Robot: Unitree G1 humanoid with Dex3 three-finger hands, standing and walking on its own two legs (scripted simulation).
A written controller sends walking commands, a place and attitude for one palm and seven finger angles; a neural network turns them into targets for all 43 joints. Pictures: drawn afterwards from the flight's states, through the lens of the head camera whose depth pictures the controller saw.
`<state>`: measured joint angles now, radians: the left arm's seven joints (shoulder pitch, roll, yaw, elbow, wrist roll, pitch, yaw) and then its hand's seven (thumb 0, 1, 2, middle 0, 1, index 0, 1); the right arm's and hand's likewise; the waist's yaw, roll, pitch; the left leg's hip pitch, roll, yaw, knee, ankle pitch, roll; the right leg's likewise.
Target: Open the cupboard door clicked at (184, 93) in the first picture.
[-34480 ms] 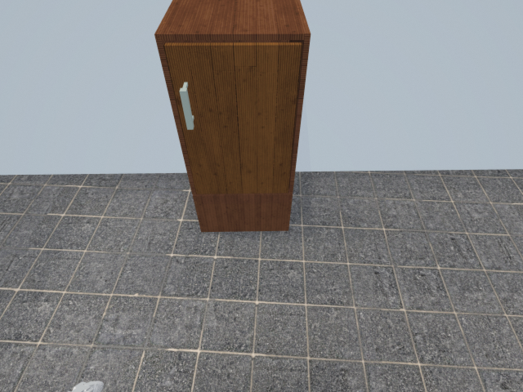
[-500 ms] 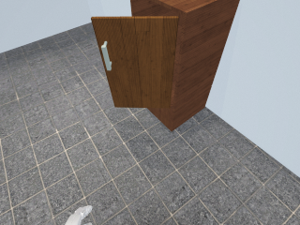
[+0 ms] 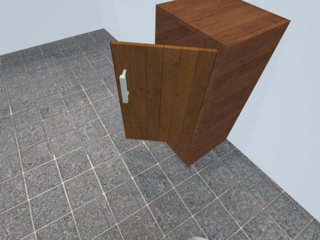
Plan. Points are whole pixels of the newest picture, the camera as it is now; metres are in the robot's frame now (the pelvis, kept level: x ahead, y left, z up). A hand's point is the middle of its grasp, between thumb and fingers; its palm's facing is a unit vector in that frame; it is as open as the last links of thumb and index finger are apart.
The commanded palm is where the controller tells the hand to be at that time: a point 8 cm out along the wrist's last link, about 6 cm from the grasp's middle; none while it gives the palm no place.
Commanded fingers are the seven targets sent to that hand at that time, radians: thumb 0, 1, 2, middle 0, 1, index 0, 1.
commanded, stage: come to a stop and stand still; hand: left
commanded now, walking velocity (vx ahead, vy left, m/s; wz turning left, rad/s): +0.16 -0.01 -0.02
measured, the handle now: (125, 86) +0.66 +0.20 -0.05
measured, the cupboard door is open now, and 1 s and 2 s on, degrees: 49 49 49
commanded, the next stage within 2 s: look again from close up in 0.98 s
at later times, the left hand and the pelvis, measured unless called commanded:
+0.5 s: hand (106, 231) +0.17 +0.17 -0.18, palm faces +0.03 -0.98 -0.18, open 7.4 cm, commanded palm none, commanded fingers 0.00 0.90 0.90 -0.20 -0.30 -0.20 -0.30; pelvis +0.08 -0.01 -0.01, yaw +0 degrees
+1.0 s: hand out of the picture +0.06 +0.18 -0.17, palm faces +0.00 -0.97 -0.25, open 7.4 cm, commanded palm none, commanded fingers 0.00 0.90 0.90 -0.20 -0.30 -0.20 -0.30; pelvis +0.05 -0.01 +0.00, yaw +0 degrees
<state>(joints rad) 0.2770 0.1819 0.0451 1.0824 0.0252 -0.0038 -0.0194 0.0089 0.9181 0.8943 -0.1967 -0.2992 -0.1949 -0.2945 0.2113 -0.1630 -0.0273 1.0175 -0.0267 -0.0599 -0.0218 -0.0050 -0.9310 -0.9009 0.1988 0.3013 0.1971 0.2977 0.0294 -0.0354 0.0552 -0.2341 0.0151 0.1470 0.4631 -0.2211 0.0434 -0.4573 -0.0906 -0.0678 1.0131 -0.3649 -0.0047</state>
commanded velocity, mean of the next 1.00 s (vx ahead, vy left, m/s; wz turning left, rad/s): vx -0.08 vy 0.02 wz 0.00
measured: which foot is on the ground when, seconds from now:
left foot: down 0.00-1.00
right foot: up 0.00-0.14, down 0.16-1.00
